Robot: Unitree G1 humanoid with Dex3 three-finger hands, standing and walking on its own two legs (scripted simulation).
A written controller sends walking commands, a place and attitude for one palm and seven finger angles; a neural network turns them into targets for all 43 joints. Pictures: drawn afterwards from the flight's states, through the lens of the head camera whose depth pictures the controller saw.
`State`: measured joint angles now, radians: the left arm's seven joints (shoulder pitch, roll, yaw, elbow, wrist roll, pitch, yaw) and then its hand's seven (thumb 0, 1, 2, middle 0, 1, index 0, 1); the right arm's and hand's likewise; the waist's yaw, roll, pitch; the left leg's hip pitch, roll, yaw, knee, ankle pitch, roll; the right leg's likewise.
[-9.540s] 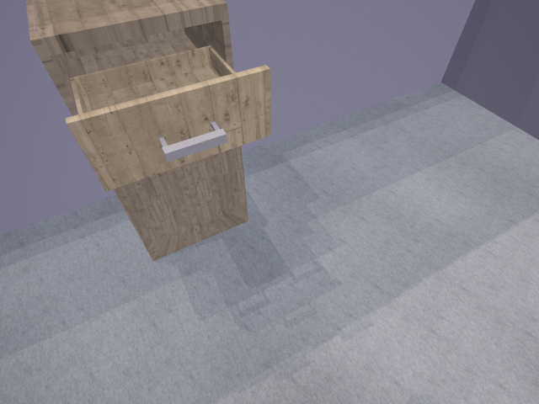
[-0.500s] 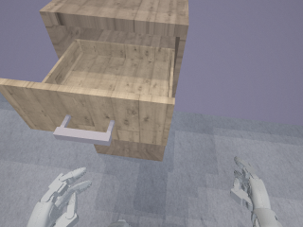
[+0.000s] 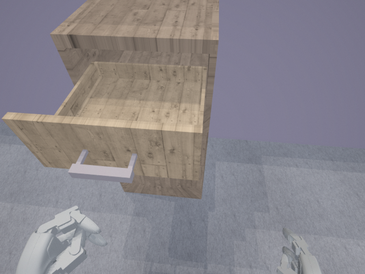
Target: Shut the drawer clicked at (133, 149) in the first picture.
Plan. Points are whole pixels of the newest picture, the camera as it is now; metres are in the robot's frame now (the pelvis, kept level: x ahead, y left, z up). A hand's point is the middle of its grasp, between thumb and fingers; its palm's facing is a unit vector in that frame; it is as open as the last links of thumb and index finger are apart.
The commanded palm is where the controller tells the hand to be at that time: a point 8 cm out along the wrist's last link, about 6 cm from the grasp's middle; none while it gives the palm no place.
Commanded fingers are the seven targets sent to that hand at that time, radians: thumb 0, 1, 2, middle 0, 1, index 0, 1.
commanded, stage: raise the hand and make a fist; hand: left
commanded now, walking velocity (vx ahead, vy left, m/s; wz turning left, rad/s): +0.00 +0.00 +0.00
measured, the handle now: (105, 164) +0.33 +0.19 +0.07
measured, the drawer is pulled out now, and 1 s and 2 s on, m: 0.28 0.28 0.28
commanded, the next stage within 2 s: bring the fist close to the handle in 1.00 s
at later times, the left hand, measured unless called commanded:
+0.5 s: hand (72, 238) +0.16 +0.17 +0.15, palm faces -0.03 -1.00 -0.08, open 3.2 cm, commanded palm +0.10 +0.22 +0.16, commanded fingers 0.00 0.90 0.90 -1.40 -1.60 -1.40 -1.60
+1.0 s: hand (67, 243) +0.15 +0.17 +0.16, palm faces +0.00 -0.99 -0.12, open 3.3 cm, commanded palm +0.09 +0.22 +0.17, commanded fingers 0.00 0.90 0.90 -1.40 -1.60 -1.40 -1.60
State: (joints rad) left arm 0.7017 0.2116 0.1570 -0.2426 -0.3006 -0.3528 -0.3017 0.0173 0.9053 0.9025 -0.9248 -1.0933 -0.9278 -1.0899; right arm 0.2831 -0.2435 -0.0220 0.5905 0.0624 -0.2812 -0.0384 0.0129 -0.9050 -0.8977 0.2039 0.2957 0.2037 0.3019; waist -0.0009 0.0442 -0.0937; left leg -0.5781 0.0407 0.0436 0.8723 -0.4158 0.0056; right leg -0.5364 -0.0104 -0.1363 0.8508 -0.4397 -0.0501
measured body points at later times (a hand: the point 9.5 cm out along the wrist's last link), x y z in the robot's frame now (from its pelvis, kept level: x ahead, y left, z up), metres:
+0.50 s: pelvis +0.01 +0.02 +0.01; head -0.01 +0.01 +0.46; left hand +0.15 +0.22 +0.15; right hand +0.23 -0.16 -0.02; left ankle +0.01 +0.12 -0.70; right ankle +0.00 -0.08 -0.70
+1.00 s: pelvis +0.01 +0.00 +0.02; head -0.02 -0.03 +0.47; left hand +0.14 +0.22 +0.17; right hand +0.22 -0.21 -0.02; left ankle +0.01 +0.12 -0.70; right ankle +0.00 -0.08 -0.70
